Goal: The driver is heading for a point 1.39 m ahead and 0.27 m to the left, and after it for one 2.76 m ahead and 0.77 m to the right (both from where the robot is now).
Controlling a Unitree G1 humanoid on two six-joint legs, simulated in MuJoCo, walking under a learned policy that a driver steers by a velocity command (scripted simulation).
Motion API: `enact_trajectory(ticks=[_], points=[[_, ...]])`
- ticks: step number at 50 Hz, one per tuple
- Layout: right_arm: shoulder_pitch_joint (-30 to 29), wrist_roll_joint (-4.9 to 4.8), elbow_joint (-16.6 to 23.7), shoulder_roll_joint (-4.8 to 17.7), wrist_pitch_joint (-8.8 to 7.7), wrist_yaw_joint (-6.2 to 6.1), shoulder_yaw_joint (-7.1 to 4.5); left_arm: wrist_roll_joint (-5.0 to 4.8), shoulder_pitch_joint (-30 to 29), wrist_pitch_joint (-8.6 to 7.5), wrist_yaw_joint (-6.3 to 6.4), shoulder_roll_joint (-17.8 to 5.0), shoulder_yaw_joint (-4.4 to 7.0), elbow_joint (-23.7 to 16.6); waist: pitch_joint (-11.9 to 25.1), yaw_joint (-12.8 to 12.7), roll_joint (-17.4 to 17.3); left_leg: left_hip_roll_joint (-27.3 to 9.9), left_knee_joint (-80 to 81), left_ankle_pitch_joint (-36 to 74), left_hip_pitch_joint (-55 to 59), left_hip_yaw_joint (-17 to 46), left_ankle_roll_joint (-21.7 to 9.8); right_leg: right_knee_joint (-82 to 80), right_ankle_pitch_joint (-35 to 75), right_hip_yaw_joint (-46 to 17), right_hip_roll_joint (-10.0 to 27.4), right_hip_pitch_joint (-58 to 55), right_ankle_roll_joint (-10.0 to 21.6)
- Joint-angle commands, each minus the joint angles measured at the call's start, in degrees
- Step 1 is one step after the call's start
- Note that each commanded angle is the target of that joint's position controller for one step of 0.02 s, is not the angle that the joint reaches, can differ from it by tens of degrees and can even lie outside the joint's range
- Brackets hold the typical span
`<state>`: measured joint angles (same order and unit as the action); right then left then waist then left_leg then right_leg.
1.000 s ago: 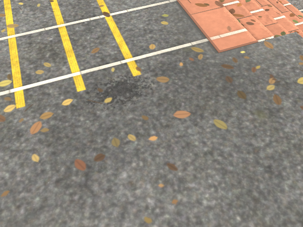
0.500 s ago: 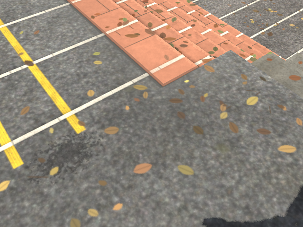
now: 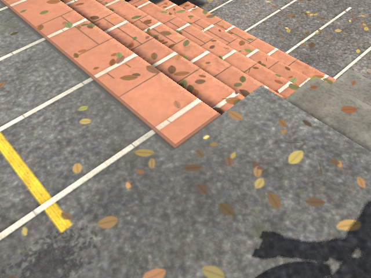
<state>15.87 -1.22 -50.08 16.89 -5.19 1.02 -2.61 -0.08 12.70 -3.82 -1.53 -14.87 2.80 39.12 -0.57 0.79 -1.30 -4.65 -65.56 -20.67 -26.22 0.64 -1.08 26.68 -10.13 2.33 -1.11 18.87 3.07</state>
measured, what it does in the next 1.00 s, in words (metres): walks ahead: left foot, then right foot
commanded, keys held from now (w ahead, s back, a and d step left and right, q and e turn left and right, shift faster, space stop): w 1.00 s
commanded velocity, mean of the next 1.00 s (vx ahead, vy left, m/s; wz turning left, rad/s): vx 0.50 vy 0.00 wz -0.01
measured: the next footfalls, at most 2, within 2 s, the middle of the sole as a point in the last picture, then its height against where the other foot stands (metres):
left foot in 0.38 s outside the picture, level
right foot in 0.92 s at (218, 224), level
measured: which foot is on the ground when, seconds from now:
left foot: up 0.00-0.36, down 0.38-0.94, up 0.96-1.00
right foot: down 0.00-0.40, up 0.42-0.90, down 0.92-1.00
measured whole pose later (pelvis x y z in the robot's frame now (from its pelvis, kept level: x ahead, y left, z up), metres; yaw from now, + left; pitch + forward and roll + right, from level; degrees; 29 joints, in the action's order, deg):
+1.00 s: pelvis +0.55 +0.02 -0.01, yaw +1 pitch +2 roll +1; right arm 19.5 -1.3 -53.2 16.8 -3.8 0.1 -2.8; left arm -0.3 5.7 -5.3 -1.8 -14.8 2.9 42.9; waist -1.7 2.2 -1.0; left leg -0.2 -58.2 -26.9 -13.2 2.0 -1.5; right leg 32.3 -8.8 2.8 -0.2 26.1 3.0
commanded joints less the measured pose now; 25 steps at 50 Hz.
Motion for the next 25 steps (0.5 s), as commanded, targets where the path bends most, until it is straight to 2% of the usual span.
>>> enact_trajectory(ticks=[1,3,5,9,13,16,17,18,19,20,21,22,23,24,25], points=[[0.9,0.39,3.6,3.5,0.58,-0.16,-1.08,0.04,1.2,-1.59,-0.17,-6.2,1.96,-2.0,2.7,0.5,7.1,-4.1,1.1,6.1,-10.7,2.5,0.6,-16.9,8.4,-16.3,14.3,-10.1,11.3],[-1.0,0.73,4.3,3.0,1.23,-0.41,-1.05,0.16,2.0,-2.28,0.09,-7.3,2.36,-0.8,1.2,1.0,5.7,-4.2,5.1,10.6,-12.6,2.6,1.5,-18.7,11.6,-13.1,14.0,-9.1,11.8],[-5.0,1.25,5.4,2.6,1.12,-0.43,-0.9,0.05,3.6,-2.29,0.68,-7.9,2.62,0.6,-0.3,0.0,4.7,-4.1,12.3,16.6,-14.3,2.5,2.1,-19.6,13.0,-10.3,13.3,-9.7,11.4],[-13.0,0.83,7.1,1.4,0.39,0.48,-0.13,-0.48,6.4,-1.86,1.5,-9.5,3.09,2.8,-2.5,-2.8,4.8,-1.5,27.2,27.4,-10.2,0.2,2.0,-20.3,9.4,-5.8,11.6,-9.5,9.2],[-17.5,0.34,9.1,2.6,0.14,1.6,-0.27,-1.19,9.3,-1.25,1.89,-10.6,3.63,5.4,-3.9,-4.0,5.0,-0.7,33.3,25.7,-10.7,1.2,0.3,-17.7,7.7,-6.6,15.0,-16.1,8.1],[-16.5,0.43,9.5,4.2,-0.25,2.07,-0.75,-1.36,9.3,-0.24,2.3,-11.1,3.91,6.8,-2.8,-2.5,5.9,0.6,35.4,18.4,-7.9,0.2,-2.0,-13.2,14.4,-7.2,16.7,-21.1,6.4],[-13.4,0.5,8.8,5.2,-0.39,1.99,-1.27,-1.29,8.4,0.13,2.43,-11.4,3.93,6.9,-0.9,-0.6,6.5,2.2,36.2,16.6,-3.0,-1.4,-3.0,-9.2,22.8,-6.5,15.9,-21.8,5.5],[-6.3,0.67,6.5,7.0,-0.41,1.68,-2.44,-1.09,7.9,0.6,2.56,-10.8,3.61,6.9,3.5,3.0,5.9,4.4,37.1,16.5,6.6,-3.5,-4.4,-0.2,31.5,-4.3,13.2,-20.8,4.1],[3.4,1.02,4.2,10.7,-0.37,1.18,-3.75,-0.34,8.8,0.81,2.82,-8.6,2.53,6.2,11.3,6.4,2.4,-0.6,34.7,19.4,22.5,1.8,-7.1,14.7,25.7,-1.5,10.0,-12.9,2.1],[9.1,1.79,3.0,16.7,0.06,1.03,-5.14,-0.1,16.6,-0.23,2.16,-2.3,0.56,5.1,19.8,3.9,-12.5,-15.1,38.3,9.3,45.2,28.2,-16.9,38.3,-0.1,0.0,0.4,11.3,-2.6],[10.4,0.7,2.8,12.2,0.17,1.32,-3.86,-0.55,14.5,-1.52,1.98,-4.2,0.75,6.0,23.0,5.6,-13.8,-17.1,48.2,0.8,47.8,42.7,-17.9,46.1,-22.9,-8.5,-1.9,19.6,-2.6],[6.5,0.47,3.2,9.7,0.04,1.26,-2.93,-2.22,9.2,-2.23,1.64,-8.7,2.03,4.6,14.3,5.4,-9.4,-15.7,48.9,-2.7,41.6,35.3,-14.7,49.8,-20.2,-9.3,1.5,25.2,-1.6],[2.2,0.72,4.2,8.0,0.17,1.11,-2.4,-2.32,4.9,-2.43,1.81,-8.7,1.86,3.4,8.8,4.1,-4.9,-13.7,49.5,-0.1,33.3,28.0,-12.7,47.8,-15.0,-7.4,4.7,25.2,-0.9],[-1.2,1.21,4.6,6.4,0.2,1.12,-1.89,-1.37,3.0,-2.25,2.08,-8.2,1.95,3.0,4.7,2.4,-2.9,-11.7,51.1,4.2,25.2,22.6,-12.1,43.9,-10.7,-6.5,6.9,23.2,-0.9],[-3.0,1.88,4.9,4.9,-0.11,1.12,-1.41,-0.88,3.7,-1.66,2.24,-7.7,2.23,3.2,3.2,0.4,-4.5,-9.7,52.7,8.0,19.9,18.9,-11.4,40.8,-7.7,-7.0,8.7,19.3,-0.9]])
Keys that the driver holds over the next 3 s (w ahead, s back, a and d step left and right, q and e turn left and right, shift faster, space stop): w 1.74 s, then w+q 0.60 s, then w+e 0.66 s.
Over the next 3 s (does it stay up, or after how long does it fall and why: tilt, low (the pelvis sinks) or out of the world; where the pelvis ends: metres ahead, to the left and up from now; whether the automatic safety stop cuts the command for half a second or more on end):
stays up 1.57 0.25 -0.03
